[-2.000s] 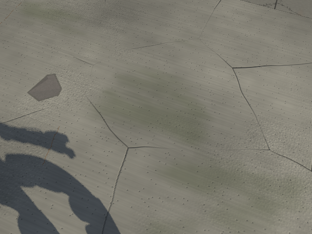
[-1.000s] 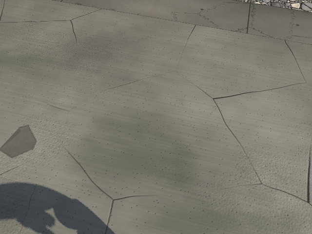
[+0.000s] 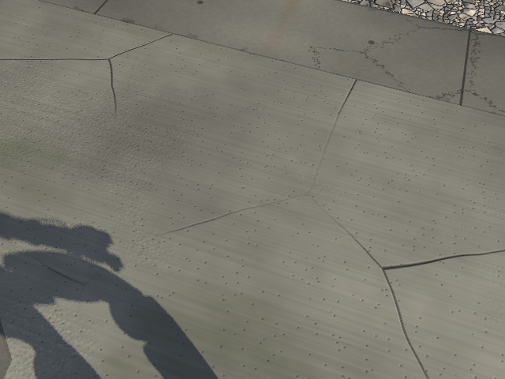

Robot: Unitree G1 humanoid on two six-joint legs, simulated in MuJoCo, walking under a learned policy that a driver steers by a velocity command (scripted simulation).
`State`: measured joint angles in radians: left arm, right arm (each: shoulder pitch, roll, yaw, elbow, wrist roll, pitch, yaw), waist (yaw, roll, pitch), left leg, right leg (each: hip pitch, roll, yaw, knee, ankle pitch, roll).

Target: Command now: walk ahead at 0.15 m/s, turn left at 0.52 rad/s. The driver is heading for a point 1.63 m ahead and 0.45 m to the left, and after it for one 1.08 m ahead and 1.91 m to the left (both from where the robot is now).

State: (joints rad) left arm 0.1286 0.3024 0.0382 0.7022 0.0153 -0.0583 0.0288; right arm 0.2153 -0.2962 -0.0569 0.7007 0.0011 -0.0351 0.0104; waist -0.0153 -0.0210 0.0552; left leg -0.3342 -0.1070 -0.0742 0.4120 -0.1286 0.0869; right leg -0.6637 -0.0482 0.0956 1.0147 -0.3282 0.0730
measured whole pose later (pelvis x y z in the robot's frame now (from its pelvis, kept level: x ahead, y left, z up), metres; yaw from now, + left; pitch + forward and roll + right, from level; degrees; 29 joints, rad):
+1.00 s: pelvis +0.08 +0.00 -0.01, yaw +26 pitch +1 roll +0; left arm 0.19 0.27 0.06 0.77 0.00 0.03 0.02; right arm 0.15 -0.21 -0.02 0.68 -0.01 0.01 -0.01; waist 0.02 -0.03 0.01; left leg -0.26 -0.06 0.00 0.51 -0.26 0.05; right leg -0.27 -0.05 0.02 0.58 -0.27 0.06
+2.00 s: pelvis +0.09 -0.07 -0.01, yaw +14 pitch +1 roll +0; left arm 0.16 0.26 0.06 0.72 -0.01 -0.02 0.02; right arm 0.29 -0.26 -0.06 0.84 0.03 -0.02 -0.02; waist -0.02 -0.02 -0.01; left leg -0.21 0.01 0.00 0.57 -0.39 0.05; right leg -0.28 0.03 -0.08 0.62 -0.39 -0.06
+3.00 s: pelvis +0.51 +0.11 +0.00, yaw +26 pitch +1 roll +1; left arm 0.23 0.31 0.05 0.77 -0.01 -0.07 -0.01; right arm 0.27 -0.27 -0.05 0.75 0.00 -0.09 0.03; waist -0.02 -0.04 0.04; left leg -0.24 -0.06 0.05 0.37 -0.15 0.07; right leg -0.56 -0.10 0.03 1.11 -0.28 -0.01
